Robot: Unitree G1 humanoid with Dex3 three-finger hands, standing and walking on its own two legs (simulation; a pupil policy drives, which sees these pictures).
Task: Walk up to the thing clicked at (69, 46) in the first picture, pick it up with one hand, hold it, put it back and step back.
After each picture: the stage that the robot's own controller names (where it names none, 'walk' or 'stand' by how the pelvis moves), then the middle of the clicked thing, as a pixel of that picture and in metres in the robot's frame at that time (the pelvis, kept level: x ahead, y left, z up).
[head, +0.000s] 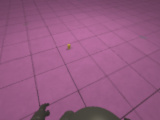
stand; (69, 46) +1.46 +0.48 -0.72
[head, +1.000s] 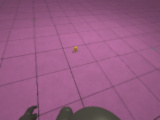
walk; (75, 49) +1.38 +0.24 -0.70
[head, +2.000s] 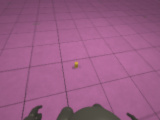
walk; (76, 64) +0.89 +0.19 -0.71
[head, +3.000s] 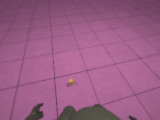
walk; (70, 81) +0.54 +0.23 -0.70
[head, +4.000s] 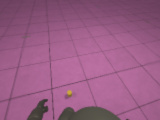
stand; (69, 93) +0.39 +0.21 -0.70
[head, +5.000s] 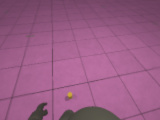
stand; (70, 95) +0.36 +0.20 -0.71
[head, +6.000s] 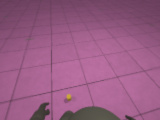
stand; (69, 97) +0.36 +0.23 -0.72
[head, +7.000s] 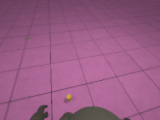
stand; (69, 97) +0.35 +0.21 -0.73
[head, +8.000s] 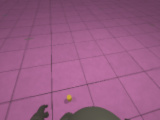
stand; (69, 98) +0.35 +0.21 -0.73
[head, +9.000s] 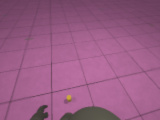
stand; (69, 98) +0.34 +0.21 -0.73
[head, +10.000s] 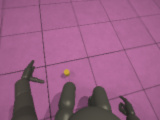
go down; (66, 72) +0.40 +0.20 -0.51
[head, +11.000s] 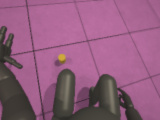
go down; (62, 59) +0.44 +0.23 -0.31
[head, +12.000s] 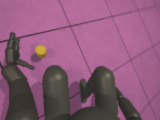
close in; (41, 52) +0.42 +0.27 -0.24
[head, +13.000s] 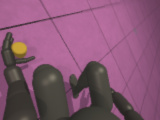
close; (20, 50) +0.42 +0.29 -0.22
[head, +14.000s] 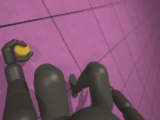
lift; (22, 51) +0.40 +0.28 -0.23
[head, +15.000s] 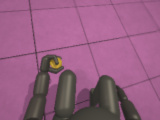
lift; (56, 65) +0.33 +0.24 -0.07
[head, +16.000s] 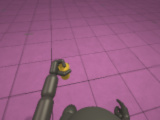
hold; (64, 71) +0.33 +0.17 +0.04
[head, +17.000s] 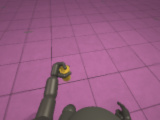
hold; (65, 73) +0.33 +0.17 +0.00
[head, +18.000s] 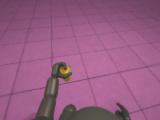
crouch; (66, 73) +0.32 +0.17 -0.01
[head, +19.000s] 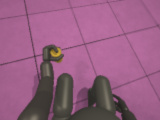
crouch; (57, 55) +0.43 +0.21 -0.10
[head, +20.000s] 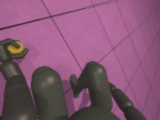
lower; (18, 51) +0.41 +0.29 -0.23
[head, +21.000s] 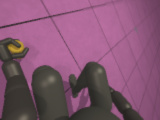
lower; (17, 50) +0.41 +0.30 -0.23
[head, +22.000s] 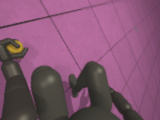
lower; (17, 50) +0.42 +0.30 -0.23
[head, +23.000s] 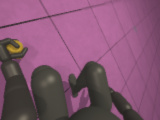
lower; (16, 50) +0.42 +0.30 -0.23
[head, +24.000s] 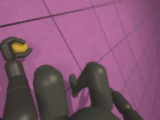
draw back; (20, 49) +0.41 +0.29 -0.23
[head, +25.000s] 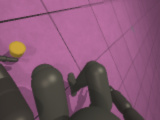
withdraw; (17, 50) +0.41 +0.29 -0.23
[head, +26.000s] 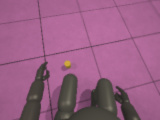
walk; (67, 64) +0.43 +0.21 -0.41
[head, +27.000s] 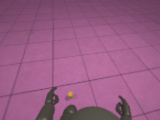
stand; (70, 95) +0.37 +0.18 -0.66
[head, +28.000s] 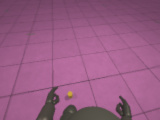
stand; (70, 94) +0.37 +0.19 -0.67
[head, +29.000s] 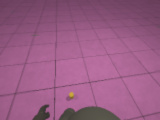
stand; (71, 95) +0.38 +0.18 -0.71
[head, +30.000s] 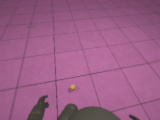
walk; (72, 87) +0.41 +0.16 -0.71
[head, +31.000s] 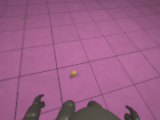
walk; (74, 73) +0.58 +0.16 -0.71
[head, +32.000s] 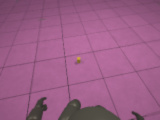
walk; (78, 60) +0.90 +0.22 -0.69
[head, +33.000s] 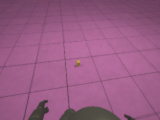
stand; (78, 63) +0.98 +0.19 -0.71
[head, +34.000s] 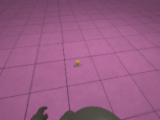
stand; (77, 63) +0.99 +0.20 -0.73
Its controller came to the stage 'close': yes
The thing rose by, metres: 0.70
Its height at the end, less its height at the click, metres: +0.00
